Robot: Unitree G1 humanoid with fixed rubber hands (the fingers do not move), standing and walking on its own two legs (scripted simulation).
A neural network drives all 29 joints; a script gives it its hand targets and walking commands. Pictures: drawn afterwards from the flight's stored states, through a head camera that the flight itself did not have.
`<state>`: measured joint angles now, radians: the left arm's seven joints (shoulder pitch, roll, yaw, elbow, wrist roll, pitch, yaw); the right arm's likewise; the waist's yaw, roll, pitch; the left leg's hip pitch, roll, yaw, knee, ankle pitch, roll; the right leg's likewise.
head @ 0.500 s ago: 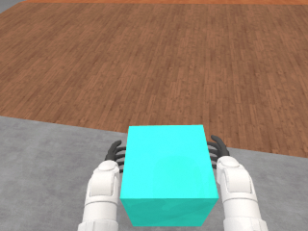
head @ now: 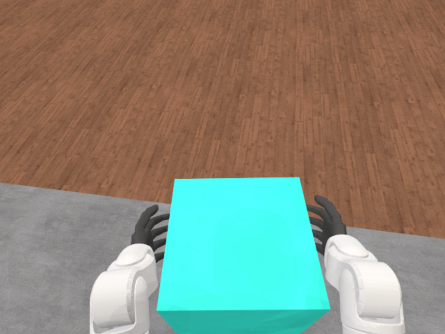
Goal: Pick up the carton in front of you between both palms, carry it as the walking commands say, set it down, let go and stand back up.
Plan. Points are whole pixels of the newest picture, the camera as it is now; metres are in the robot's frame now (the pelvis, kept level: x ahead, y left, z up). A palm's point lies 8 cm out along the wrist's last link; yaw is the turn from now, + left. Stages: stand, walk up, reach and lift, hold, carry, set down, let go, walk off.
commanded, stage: carry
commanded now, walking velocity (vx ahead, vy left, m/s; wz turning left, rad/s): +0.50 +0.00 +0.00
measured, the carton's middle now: (237, 264) +0.25 +0.01 +0.01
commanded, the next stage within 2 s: none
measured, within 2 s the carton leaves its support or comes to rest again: neither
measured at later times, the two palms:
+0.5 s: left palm (196, 141) +0.53 +0.10 +0.08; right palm (318, 132) +0.56 -0.19 +0.07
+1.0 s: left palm (195, 54) +0.94 +0.14 +0.12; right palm (285, 50) +0.93 -0.16 +0.14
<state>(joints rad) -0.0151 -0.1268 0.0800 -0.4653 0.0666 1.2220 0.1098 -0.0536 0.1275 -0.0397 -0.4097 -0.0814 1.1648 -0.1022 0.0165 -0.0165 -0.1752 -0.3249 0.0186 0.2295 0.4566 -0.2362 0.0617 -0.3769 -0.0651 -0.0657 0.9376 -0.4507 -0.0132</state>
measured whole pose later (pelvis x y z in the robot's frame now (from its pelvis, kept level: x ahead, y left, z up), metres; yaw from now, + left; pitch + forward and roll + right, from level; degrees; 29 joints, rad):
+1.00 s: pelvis +0.63 +0.00 +0.00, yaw -1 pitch +4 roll -1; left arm -0.35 -0.10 0.16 -0.46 0.02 1.31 0.15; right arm -0.34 0.14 -0.17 -0.47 -0.04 1.25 -0.16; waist -0.03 -0.02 -0.02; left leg -0.38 0.04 0.24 0.50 -0.20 0.09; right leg -0.50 -0.08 -0.05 1.23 -0.33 -0.05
